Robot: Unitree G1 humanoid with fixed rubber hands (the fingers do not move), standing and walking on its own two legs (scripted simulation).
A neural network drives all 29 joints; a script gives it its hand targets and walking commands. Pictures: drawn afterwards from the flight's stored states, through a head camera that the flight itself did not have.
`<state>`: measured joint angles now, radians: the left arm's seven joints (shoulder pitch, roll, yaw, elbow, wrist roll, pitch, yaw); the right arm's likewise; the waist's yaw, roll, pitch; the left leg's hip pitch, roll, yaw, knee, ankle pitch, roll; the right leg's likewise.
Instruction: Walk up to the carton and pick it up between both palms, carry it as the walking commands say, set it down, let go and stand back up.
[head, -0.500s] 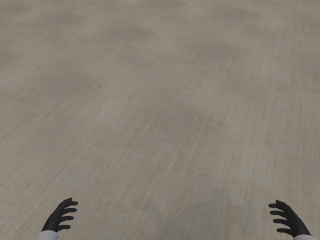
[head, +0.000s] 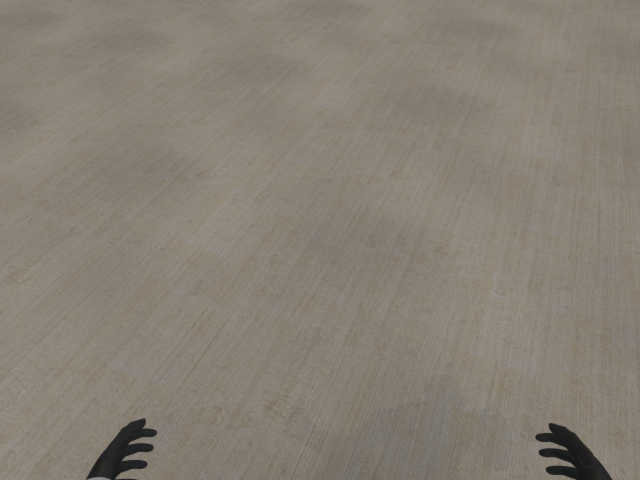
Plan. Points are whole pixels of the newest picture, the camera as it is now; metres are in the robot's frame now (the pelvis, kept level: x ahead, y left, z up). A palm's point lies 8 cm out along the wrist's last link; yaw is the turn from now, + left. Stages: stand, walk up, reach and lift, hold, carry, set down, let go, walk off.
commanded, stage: stand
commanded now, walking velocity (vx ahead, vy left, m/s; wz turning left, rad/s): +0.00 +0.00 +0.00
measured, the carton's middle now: out of the picture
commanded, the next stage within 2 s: walk up in 0.78 s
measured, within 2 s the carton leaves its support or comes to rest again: neither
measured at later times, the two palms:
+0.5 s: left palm out of the picture +0.11 +0.31 -0.08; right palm out of the picture +0.11 -0.31 -0.08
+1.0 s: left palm out of the picture +0.10 +0.31 -0.09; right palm out of the picture +0.10 -0.32 -0.09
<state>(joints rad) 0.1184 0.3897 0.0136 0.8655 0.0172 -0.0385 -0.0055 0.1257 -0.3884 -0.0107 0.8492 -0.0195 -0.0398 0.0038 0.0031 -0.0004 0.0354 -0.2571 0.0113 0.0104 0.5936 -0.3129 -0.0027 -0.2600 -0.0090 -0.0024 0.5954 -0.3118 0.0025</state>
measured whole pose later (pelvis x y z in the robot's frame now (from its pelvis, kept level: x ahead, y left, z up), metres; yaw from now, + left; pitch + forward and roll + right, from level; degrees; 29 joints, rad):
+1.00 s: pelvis +0.00 +0.00 +0.02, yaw -1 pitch -1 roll +0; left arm 0.09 0.39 0.03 1.03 0.02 0.00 -0.01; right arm 0.10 -0.39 -0.03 1.03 -0.02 0.00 -0.02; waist 0.02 0.00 0.03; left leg -0.15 0.02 0.03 0.37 -0.20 -0.01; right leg -0.21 0.00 0.00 0.49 -0.28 0.02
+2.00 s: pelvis -0.01 +0.00 +0.01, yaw -35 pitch +1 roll -3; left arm 0.08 0.27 0.08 0.79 0.03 0.09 -0.03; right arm 0.33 -0.23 -0.03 0.87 -0.02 0.01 -0.04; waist -0.06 0.01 0.05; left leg -0.21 0.13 0.23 0.51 -0.32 0.02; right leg -0.40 -0.02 -0.03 0.85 -0.47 0.09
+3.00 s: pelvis -0.05 +0.00 +0.00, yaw -66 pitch +1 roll -1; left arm 0.07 0.31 0.05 0.79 0.02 0.06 -0.04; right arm 0.24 -0.29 -0.06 0.84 -0.03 0.02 -0.02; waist -0.03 0.01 0.08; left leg -0.24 0.15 0.21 0.57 -0.33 -0.03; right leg -0.25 -0.01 -0.08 0.58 -0.36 0.04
